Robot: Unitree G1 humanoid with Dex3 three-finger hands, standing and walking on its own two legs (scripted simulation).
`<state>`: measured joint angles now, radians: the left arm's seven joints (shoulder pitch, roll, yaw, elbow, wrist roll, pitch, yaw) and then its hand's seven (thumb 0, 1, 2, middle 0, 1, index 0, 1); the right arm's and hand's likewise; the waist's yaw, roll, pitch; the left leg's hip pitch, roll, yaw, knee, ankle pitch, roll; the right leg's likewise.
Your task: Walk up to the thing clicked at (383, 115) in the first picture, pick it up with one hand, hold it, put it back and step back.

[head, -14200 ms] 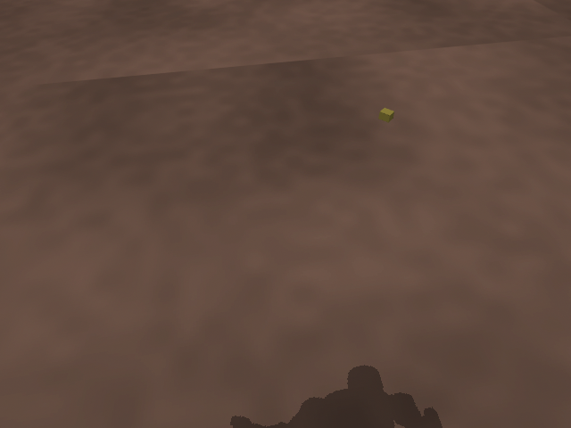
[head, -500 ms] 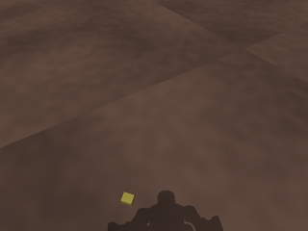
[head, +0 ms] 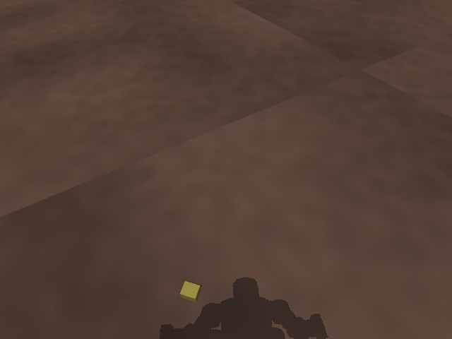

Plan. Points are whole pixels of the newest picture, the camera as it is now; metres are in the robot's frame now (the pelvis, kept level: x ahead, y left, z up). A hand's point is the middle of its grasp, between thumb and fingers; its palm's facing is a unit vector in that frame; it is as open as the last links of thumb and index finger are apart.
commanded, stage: stand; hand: left
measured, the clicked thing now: (190, 291) +0.46 +0.18 -0.76
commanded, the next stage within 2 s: none
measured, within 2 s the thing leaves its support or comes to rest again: neither
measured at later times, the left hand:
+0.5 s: hand out of the picture +0.07 +0.26 -0.16, palm faces -0.03 -0.94 -0.34, open 7.4 cm
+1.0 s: hand out of the picture +0.07 +0.25 -0.16, palm faces -0.03 -0.94 -0.34, open 7.4 cm
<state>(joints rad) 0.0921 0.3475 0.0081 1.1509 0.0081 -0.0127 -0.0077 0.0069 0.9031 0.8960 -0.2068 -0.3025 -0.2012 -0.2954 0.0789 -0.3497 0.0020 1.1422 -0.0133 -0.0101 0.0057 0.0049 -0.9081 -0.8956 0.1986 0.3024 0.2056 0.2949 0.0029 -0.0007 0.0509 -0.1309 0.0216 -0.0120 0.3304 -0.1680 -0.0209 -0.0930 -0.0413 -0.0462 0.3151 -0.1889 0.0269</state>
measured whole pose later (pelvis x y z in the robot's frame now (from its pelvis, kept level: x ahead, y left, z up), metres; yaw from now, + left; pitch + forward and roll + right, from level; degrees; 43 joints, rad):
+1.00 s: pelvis +0.00 +0.00 +0.00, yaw +0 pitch -2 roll +0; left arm 0.12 0.35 0.00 1.13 0.01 -0.01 -0.01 0.01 0.90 0.90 -0.21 -0.30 -0.20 -0.30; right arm 0.10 -0.35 0.01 1.14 -0.01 -0.01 0.01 0.00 -0.91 -0.90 0.20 0.30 0.21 0.29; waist 0.00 0.00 0.05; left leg -0.12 0.02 -0.01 0.32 -0.17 -0.02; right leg -0.09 -0.04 -0.04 0.32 -0.19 0.03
